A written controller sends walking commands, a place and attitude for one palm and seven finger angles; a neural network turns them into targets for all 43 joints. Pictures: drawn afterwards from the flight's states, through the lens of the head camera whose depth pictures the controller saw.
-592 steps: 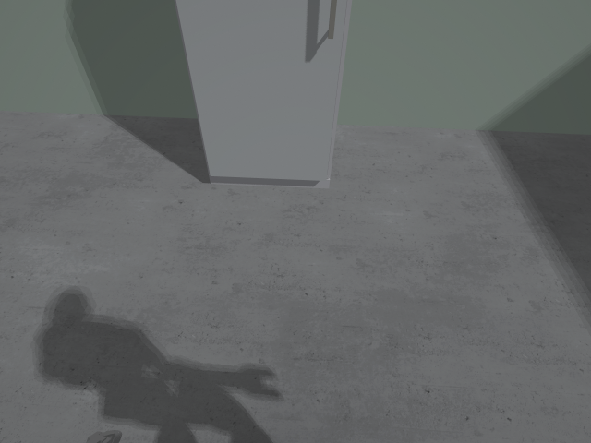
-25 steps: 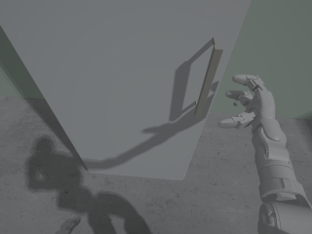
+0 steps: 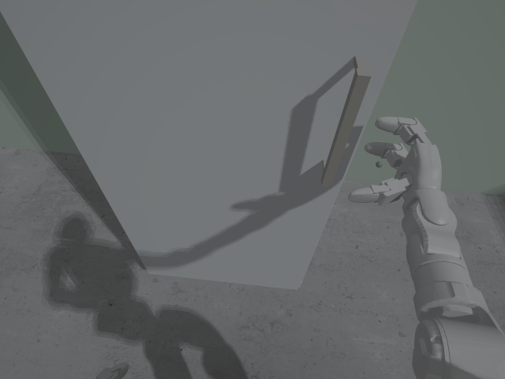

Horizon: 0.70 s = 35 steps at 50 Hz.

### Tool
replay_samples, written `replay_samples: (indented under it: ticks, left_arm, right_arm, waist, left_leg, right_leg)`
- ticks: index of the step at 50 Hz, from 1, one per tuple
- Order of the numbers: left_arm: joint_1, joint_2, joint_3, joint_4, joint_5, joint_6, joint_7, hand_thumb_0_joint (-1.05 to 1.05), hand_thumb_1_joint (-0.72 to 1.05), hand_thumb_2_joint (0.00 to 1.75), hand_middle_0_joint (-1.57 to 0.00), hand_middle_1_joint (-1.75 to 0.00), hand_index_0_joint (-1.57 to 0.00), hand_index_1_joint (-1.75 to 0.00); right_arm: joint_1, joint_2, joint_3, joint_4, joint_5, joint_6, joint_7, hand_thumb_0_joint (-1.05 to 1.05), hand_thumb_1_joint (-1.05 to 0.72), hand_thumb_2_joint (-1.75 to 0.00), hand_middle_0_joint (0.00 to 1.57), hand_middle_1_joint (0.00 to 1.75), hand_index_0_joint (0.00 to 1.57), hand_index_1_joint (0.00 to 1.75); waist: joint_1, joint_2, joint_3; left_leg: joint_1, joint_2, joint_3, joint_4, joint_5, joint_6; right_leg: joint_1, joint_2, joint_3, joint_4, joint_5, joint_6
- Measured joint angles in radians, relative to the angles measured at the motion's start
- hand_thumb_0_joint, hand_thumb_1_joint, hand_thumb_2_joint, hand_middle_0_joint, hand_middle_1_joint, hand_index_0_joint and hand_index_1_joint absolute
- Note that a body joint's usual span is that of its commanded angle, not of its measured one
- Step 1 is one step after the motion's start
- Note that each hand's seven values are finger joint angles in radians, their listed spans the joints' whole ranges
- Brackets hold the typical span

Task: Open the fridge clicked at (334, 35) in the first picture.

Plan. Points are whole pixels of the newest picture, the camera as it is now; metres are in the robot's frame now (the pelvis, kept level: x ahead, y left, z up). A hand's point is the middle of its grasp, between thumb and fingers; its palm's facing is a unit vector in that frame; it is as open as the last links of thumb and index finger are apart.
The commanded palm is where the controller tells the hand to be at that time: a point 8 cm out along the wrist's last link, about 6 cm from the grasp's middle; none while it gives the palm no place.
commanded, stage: move the hooked fingers beside the handle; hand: right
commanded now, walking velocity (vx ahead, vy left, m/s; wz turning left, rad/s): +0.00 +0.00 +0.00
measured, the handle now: (340, 129) +0.50 -0.08 +0.14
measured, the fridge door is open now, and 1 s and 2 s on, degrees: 0 0 0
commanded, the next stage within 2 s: feel for the door with the fingertips in 0.42 s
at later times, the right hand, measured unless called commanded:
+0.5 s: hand (385, 167) +0.43 -0.15 +0.13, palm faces +0.01 +1.00 +0.00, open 14.0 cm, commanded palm +0.41 -0.20 +0.12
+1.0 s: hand (364, 164) +0.44 -0.12 +0.12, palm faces -0.01 +1.00 +0.01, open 14.0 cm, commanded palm +0.42 -0.17 +0.12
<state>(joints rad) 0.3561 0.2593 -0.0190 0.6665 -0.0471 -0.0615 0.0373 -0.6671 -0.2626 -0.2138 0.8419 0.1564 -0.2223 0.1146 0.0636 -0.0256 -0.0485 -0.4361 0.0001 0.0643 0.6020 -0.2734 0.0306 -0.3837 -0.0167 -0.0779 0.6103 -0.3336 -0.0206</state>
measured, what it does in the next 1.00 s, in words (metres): stands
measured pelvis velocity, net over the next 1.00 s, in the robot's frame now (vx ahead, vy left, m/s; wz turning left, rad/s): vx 0.00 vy -0.01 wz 0.00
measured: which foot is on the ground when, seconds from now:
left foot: down 0.00-1.00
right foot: down 0.00-1.00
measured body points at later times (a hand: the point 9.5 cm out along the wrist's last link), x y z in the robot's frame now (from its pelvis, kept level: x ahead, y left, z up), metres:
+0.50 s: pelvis -0.01 +0.00 +0.00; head +0.03 +0.01 +0.45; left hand +0.08 +0.26 -0.11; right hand +0.42 -0.21 +0.13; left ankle +0.02 +0.10 -0.73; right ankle -0.02 -0.10 -0.73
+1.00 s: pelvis +0.00 -0.01 +0.00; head +0.04 +0.00 +0.45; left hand +0.08 +0.24 -0.12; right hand +0.43 -0.17 +0.12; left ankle +0.02 +0.10 -0.73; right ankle -0.02 -0.10 -0.73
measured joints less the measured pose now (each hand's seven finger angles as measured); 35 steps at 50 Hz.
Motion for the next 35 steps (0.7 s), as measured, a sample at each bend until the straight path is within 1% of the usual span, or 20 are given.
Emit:
replay_samples:
  ticks: [5, 13, 19, 24, 28, 31, 35]
  left_arm:
    - [-0.013, 0.002, 0.000, 0.004, -0.001, -0.004, 0.000, 0.01, 0.90, 0.90, -0.20, -0.30, -0.20, -0.30]
    - [-0.031, -0.001, -0.005, -0.014, 0.001, -0.007, -0.003, 0.01, 0.90, 0.90, -0.20, -0.30, -0.20, -0.30]
    - [-0.030, -0.003, -0.011, -0.023, -0.001, -0.003, -0.001, 0.01, 0.90, 0.90, -0.20, -0.30, -0.20, -0.30]
    - [-0.029, -0.002, -0.013, -0.016, -0.003, -0.004, 0.005, 0.01, 0.90, 0.90, -0.20, -0.30, -0.20, -0.30]
    - [-0.024, 0.001, -0.011, -0.008, -0.004, -0.011, 0.007, 0.01, 0.90, 0.90, -0.20, -0.30, -0.20, -0.30]
    - [-0.018, 0.004, -0.006, -0.001, -0.002, -0.015, 0.003, 0.01, 0.90, 0.90, -0.20, -0.30, -0.20, -0.30]
    - [-0.011, 0.004, -0.004, 0.003, 0.003, -0.015, -0.006, 0.01, 0.90, 0.90, -0.20, -0.30, -0.20, -0.30]
  right_arm:
    - [-0.010, 0.014, 0.018, 0.002, 0.000, -0.004, -0.003, -0.02, 0.50, -0.30, 0.30, 1.20, 0.30, 1.20]
    - [-0.011, 0.017, 0.006, 0.007, -0.006, -0.001, -0.008, -0.02, 0.50, -0.30, 0.30, 1.20, 0.30, 1.20]
    - [-0.001, 0.000, -0.004, 0.007, -0.004, 0.002, 0.003, -0.02, 0.50, -0.30, 0.30, 1.20, 0.30, 1.20]
    - [-0.019, -0.016, -0.004, 0.032, 0.006, 0.006, 0.019, -0.02, 0.50, -0.30, 0.30, 1.20, 0.30, 1.20]
    - [-0.039, -0.021, 0.007, 0.046, 0.009, -0.004, 0.024, -0.02, 0.50, -0.30, 0.30, 1.20, 0.30, 1.20]
    - [-0.058, -0.010, 0.024, 0.055, 0.013, -0.008, 0.022, -0.02, 0.50, -0.30, 0.30, 1.20, 0.30, 1.20]
    - [-0.066, 0.016, 0.027, 0.054, 0.008, -0.003, 0.005, -0.02, 0.50, -0.30, 0.30, 1.20, 0.30, 1.20]
  waist:
    - [-0.005, 0.003, -0.002]
    - [-0.002, 0.006, -0.006]
    - [-0.004, 0.005, -0.003]
    - [-0.004, 0.008, 0.003]
    - [-0.003, 0.009, 0.005]
    - [-0.003, 0.008, 0.003]
    - [0.001, 0.008, -0.006]
  left_leg:
    - [0.002, 0.003, 0.005, 0.002, 0.000, 0.000]
    - [-0.001, 0.001, 0.000, 0.005, 0.001, 0.001]
    - [0.003, 0.000, 0.001, 0.004, 0.002, 0.001]
    - [-0.002, 0.001, 0.008, 0.005, 0.003, 0.001]
    - [-0.010, 0.003, 0.012, 0.007, 0.002, 0.000]
    - [-0.019, 0.006, 0.013, 0.011, 0.000, -0.002]
    - [-0.029, 0.007, 0.008, 0.016, -0.004, -0.005]
  right_leg:
    - [-0.001, 0.002, 0.006, 0.003, 0.002, 0.000]
    - [0.000, 0.001, 0.000, 0.003, 0.002, 0.000]
    - [0.003, 0.000, 0.002, 0.004, 0.002, 0.001]
    - [-0.008, 0.001, 0.009, 0.011, 0.003, 0.000]
    - [-0.021, 0.002, 0.013, 0.019, 0.001, -0.001]
    - [-0.030, 0.004, 0.015, 0.024, -0.002, -0.003]
    - [-0.037, 0.006, 0.009, 0.026, -0.005, -0.005]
